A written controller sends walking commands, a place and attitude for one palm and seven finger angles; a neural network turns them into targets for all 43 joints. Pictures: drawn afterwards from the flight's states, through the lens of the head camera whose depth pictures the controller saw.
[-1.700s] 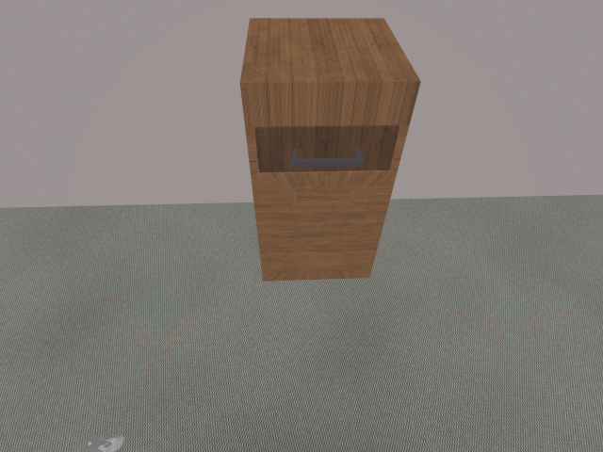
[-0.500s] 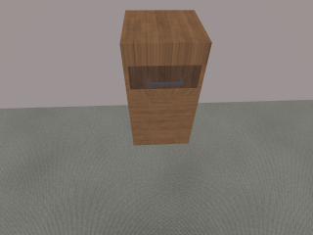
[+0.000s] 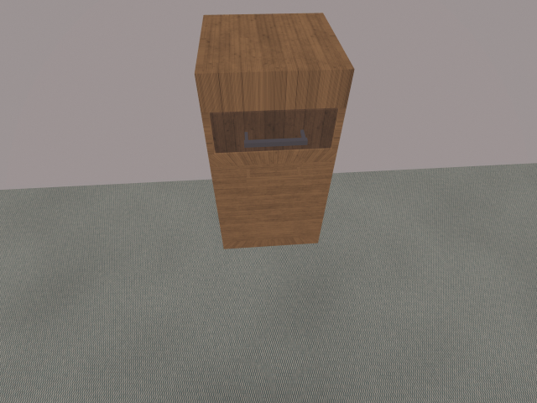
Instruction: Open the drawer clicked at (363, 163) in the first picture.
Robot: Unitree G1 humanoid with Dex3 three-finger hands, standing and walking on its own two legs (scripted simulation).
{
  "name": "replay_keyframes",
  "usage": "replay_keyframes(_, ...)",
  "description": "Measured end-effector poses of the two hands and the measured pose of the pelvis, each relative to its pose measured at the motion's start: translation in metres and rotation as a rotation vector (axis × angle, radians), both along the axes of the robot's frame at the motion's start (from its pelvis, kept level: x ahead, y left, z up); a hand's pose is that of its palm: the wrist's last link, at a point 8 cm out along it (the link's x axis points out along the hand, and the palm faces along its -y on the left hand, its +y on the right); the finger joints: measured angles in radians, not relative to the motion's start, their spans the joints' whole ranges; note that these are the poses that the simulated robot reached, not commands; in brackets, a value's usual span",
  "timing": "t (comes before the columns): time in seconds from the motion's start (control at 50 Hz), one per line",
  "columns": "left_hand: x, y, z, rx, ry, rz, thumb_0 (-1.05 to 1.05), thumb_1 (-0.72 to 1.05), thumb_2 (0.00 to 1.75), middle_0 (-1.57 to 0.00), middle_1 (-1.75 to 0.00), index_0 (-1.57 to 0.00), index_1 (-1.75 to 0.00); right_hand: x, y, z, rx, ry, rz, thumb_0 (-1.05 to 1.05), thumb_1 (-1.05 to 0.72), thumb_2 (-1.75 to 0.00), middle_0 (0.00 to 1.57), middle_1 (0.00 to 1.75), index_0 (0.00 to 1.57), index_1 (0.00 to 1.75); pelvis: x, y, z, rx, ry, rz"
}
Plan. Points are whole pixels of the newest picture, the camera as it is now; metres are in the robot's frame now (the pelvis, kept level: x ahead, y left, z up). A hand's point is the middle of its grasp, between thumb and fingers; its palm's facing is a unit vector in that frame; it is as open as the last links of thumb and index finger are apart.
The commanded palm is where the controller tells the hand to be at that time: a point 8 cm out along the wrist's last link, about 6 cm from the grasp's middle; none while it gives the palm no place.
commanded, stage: walk to a spot facing it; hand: left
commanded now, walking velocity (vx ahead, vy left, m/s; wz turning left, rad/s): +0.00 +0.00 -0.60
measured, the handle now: (275, 138) +0.87 +0.05 -0.14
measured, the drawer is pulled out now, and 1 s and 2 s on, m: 0.00 0.00 0.00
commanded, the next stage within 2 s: none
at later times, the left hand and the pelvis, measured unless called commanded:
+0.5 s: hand out of the picture +0.04 +0.14 -0.16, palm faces -0.18 -0.95 -0.25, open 7.4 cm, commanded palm none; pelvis -0.02 -0.04 +0.00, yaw -16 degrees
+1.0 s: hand out of the picture +0.15 +0.22 -0.17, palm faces -0.46 -0.86 -0.22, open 7.4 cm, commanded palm none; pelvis -0.02 +0.05 +0.00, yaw -34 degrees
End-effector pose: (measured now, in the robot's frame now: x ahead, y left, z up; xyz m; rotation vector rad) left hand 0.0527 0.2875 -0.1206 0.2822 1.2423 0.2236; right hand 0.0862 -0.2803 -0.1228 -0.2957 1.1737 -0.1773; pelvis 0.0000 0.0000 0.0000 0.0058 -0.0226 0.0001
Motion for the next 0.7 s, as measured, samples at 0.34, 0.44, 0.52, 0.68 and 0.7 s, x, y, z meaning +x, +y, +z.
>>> replay_keyframes(0.34,-0.012,-0.082,-0.016,-0.052,0.061,-0.101,0.0,0.9,0.9,-0.21,-0.3,-0.2,-0.3,-0.084,-0.013,-0.045,0.132,0.081,-0.225,0.0,-0.9,-0.9,0.2,0.3,0.2,0.3,-0.02,-0.038,-0.018,0.024,0.002,-0.175)
replay_keyframes(0.44,-0.012,-0.097,-0.007,-0.072,0.084,-0.143,0.0,0.9,0.9,-0.21,-0.3,-0.2,-0.3,-0.092,-0.023,-0.027,0.119,0.05,-0.277,0.0,-0.91,-0.9,0.2,0.3,0.2,0.3,-0.024,-0.043,-0.004,0.037,0.025,-0.234)
replay_keyframes(0.52,-0.003,-0.099,-0.004,-0.078,0.083,-0.184,0.0,0.9,0.9,-0.21,-0.3,-0.2,-0.3,-0.096,-0.03,-0.019,0.094,0.013,-0.324,0.0,-0.91,-0.9,0.2,0.3,0.2,0.3,-0.025,-0.041,-0.001,0.036,0.036,-0.285)
replay_keyframes(0.68,0.027,-0.082,-0.006,-0.08,0.042,-0.271,0.0,0.9,0.9,-0.21,-0.3,-0.2,-0.3,-0.097,-0.021,-0.005,0.053,-0.066,-0.389,0.0,-0.91,-0.9,0.2,0.3,0.2,0.3,-0.026,-0.021,-0.001,0.023,0.038,-0.374)
replay_keyframes(0.7,0.031,-0.079,-0.007,-0.081,0.038,-0.283,0.0,0.9,0.9,-0.21,-0.3,-0.2,-0.3,-0.097,-0.017,-0.004,0.05,-0.077,-0.396,0.0,-0.91,-0.9,0.2,0.3,0.2,0.3,-0.026,-0.017,-0.001,0.021,0.039,-0.386)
